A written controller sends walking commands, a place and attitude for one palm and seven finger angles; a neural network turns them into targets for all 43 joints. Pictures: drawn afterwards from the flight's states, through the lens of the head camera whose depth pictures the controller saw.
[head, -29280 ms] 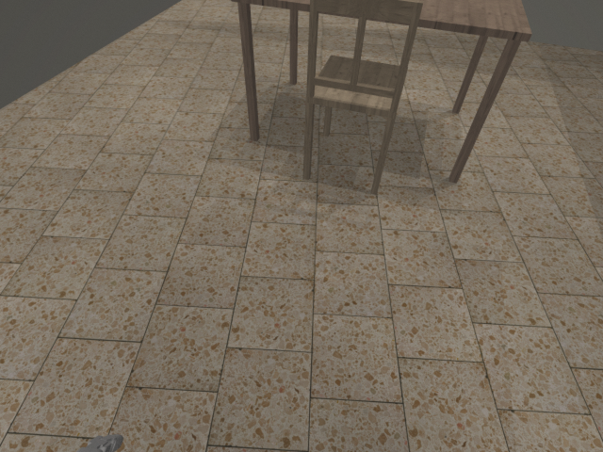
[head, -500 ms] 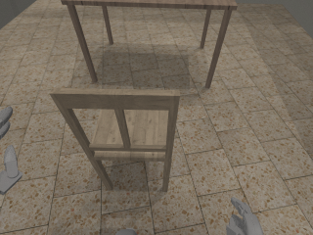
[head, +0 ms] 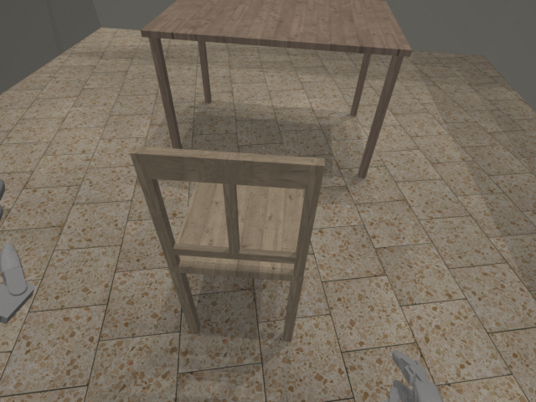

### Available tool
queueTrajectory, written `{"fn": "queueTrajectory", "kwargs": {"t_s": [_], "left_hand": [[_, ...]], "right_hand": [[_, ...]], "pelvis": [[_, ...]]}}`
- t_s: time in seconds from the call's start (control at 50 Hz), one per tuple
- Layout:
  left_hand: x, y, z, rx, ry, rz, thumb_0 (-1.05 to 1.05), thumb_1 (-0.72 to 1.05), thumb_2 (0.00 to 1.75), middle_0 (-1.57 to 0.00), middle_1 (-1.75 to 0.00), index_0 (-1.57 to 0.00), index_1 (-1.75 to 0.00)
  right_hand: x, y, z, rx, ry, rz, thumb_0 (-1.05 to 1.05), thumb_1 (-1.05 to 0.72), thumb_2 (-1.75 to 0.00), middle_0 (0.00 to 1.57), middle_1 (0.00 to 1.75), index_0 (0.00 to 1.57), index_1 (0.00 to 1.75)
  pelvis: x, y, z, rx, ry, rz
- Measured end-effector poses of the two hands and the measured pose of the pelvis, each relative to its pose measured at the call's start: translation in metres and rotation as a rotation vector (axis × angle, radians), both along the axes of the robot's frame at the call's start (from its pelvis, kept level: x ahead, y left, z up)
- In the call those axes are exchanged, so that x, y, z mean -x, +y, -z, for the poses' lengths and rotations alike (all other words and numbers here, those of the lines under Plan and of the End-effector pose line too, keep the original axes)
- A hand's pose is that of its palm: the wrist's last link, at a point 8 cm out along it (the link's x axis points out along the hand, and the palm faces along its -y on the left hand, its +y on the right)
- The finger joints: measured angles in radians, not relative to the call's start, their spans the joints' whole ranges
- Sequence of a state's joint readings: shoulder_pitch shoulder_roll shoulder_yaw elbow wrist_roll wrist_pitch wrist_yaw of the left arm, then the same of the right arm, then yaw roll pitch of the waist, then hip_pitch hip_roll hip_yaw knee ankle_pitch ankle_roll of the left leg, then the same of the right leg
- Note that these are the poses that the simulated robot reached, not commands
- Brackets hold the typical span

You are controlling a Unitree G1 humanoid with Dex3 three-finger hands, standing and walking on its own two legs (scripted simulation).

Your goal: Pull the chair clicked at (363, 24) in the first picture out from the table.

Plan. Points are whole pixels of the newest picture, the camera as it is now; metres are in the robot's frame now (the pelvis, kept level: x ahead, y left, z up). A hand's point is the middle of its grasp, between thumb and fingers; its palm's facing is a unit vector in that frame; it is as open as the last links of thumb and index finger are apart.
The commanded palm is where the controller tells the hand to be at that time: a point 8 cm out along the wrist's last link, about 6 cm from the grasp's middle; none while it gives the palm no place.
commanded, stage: stop stepping back and stand still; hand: left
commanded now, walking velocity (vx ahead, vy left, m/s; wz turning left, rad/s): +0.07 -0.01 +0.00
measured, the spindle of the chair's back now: (232, 219) +0.54 +0.11 -0.10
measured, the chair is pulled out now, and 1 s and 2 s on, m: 0.80 0.80 0.80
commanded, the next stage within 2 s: let the arm hang, fingers relaxed in 0.04 s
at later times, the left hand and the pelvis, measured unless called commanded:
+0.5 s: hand out of the picture +0.11 +0.15 -0.16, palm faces +0.02 -0.99 -0.11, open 6.9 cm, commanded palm none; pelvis +0.01 -0.01 +0.00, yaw +1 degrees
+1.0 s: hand out of the picture -0.02 +0.15 -0.17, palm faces +0.03 -0.98 -0.19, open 7.4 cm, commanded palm none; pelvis +0.00 -0.01 +0.00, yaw +0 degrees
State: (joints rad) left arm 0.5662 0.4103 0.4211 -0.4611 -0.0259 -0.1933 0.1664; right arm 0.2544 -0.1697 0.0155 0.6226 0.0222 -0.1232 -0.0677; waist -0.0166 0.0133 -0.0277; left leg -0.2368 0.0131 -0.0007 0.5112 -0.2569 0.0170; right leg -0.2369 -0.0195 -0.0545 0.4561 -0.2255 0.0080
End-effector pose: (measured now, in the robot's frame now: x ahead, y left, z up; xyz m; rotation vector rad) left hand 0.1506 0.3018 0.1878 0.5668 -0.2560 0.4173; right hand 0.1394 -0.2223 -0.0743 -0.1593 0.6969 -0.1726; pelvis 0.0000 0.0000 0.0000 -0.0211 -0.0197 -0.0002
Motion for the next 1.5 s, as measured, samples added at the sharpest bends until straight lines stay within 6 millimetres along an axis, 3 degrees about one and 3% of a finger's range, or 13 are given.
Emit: {"fn": "queueTrajectory", "kwargs": {"t_s": [0.1,0.16,0.2,0.26,0.3,0.34,0.4,0.52,0.72,0.82,0.94,1.16,1.5], "left_hand": [[0.000,0.004,0.013,0.052,0.031,-0.055,0.01,0.89,0.90,-0.21,-0.30,-0.21,-0.30],[-0.012,0.001,0.029,0.085,0.077,-0.055,0.01,0.89,0.90,-0.21,-0.30,-0.21,-0.30],[-0.028,0.000,0.077,0.163,0.254,-0.048,0.00,0.89,0.90,-0.21,-0.30,-0.20,-0.30],[-0.033,-0.019,0.177,0.346,0.650,-0.059,0.00,0.90,0.90,-0.20,-0.30,-0.20,-0.30],[-0.018,-0.046,0.237,0.443,0.906,-0.039,0.00,0.90,0.90,-0.20,-0.30,-0.20,-0.30],[0.006,-0.077,0.282,0.531,1.110,-0.004,0.00,0.91,0.90,-0.20,-0.30,-0.20,-0.30],[0.043,-0.115,0.321,0.677,1.278,0.015,-0.01,0.92,0.90,-0.20,-0.30,-0.20,-0.30],[0.055,-0.099,0.328,0.660,1.304,-0.033,-0.06,0.96,0.90,-0.21,-0.30,-0.21,-0.30],[0.119,-0.062,0.316,0.573,1.468,-0.218,-0.01,0.92,0.90,-0.21,-0.30,-0.20,-0.30],[0.148,-0.067,0.316,0.588,1.527,-0.263,0.00,0.91,0.90,-0.20,-0.30,-0.20,-0.30],[0.170,-0.089,0.323,0.640,1.577,-0.256,0.00,0.91,0.90,-0.20,-0.30,-0.20,-0.30],[0.173,-0.121,0.334,0.708,1.594,-0.195,0.00,0.90,0.90,-0.21,-0.30,-0.20,-0.30],[0.158,-0.105,0.329,0.661,1.569,-0.229,0.00,0.91,0.90,-0.20,-0.30,-0.20,-0.30]], "right_hand": [[-0.002,0.004,0.011,-0.014,0.042,-0.025,0.01,-0.90,-0.90,0.20,0.30,0.21,0.30],[-0.004,0.000,0.015,-0.007,0.068,-0.046,0.01,-0.90,-0.90,0.20,0.30,0.21,0.30],[-0.004,-0.004,0.028,-0.014,0.126,-0.072,0.01,-0.90,-0.90,0.20,0.30,0.21,0.30],[0.004,-0.008,0.047,-0.030,0.228,-0.064,0.01,-0.90,-0.90,0.20,0.30,0.20,0.30],[0.015,-0.008,0.054,-0.038,0.288,-0.048,0.01,-0.90,-0.90,0.20,0.30,0.20,0.30],[0.031,-0.008,0.054,-0.035,0.347,-0.028,0.01,-0.90,-0.90,0.20,0.30,0.20,0.30],[0.059,-0.011,0.050,-0.010,0.442,-0.002,0.01,-0.90,-0.90,0.20,0.30,0.20,0.30],[0.109,-0.018,0.049,0.014,0.606,0.036,0.01,-0.91,-0.90,0.20,0.30,0.20,0.30],[0.151,-0.001,0.069,-0.089,0.696,0.051,0.01,-0.91,-0.90,0.20,0.30,0.20,0.30],[0.158,0.008,0.074,-0.125,0.722,0.037,0.01,-0.91,-0.90,0.20,0.30,0.20,0.30],[0.160,0.010,0.075,-0.130,0.724,0.037,0.01,-0.90,-0.90,0.20,0.30,0.20,0.30],[0.161,0.004,0.071,-0.103,0.719,0.055,0.00,-0.91,-0.90,0.20,0.30,0.20,0.30],[0.168,0.013,0.074,-0.137,0.751,0.062,0.00,-0.91,-0.90,0.20,0.30,0.20,0.30]], "pelvis": [[-0.007,-0.001,0.001,0.003,0.003,0.007],[-0.011,-0.002,0.001,0.004,0.018,0.003],[-0.011,0.000,0.004,-0.003,0.035,-0.007],[-0.012,0.002,0.007,-0.012,0.048,-0.008],[-0.013,0.002,0.008,-0.020,0.046,-0.005],[-0.015,0.000,0.007,-0.028,0.035,-0.004],[-0.017,-0.004,0.005,-0.029,0.022,-0.008],[-0.014,-0.009,0.001,-0.010,0.005,-0.016],[-0.010,-0.008,-0.002,-0.018,-0.006,-0.008],[-0.007,-0.010,-0.002,-0.022,-0.006,-0.006],[-0.006,-0.013,-0.002,-0.023,-0.008,-0.003],[-0.002,-0.015,-0.001,-0.021,-0.005,0.000],[-0.007,-0.017,-0.001,-0.025,0.005,-0.001]]}}
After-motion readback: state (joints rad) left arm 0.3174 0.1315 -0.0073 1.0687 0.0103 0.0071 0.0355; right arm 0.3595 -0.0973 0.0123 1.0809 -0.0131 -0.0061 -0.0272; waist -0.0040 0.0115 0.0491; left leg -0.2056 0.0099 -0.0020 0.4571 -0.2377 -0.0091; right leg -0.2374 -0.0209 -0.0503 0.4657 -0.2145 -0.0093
